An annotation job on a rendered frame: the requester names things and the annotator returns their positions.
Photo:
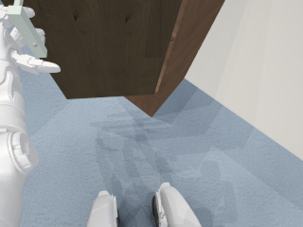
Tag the robot right thigh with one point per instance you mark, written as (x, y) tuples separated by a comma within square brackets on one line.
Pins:
[(177, 211)]

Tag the robot left forearm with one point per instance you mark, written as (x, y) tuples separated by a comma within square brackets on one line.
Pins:
[(12, 104)]

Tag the handle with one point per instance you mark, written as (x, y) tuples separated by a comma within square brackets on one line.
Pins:
[(19, 18)]

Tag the robot right shin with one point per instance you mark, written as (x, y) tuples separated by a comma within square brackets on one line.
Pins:
[(162, 217)]

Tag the left robot hand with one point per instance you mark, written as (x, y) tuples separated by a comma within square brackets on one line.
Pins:
[(14, 40)]

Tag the left robot upper arm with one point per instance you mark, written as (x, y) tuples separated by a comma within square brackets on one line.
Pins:
[(17, 158)]

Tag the cupboard door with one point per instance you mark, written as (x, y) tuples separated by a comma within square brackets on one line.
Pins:
[(105, 48)]

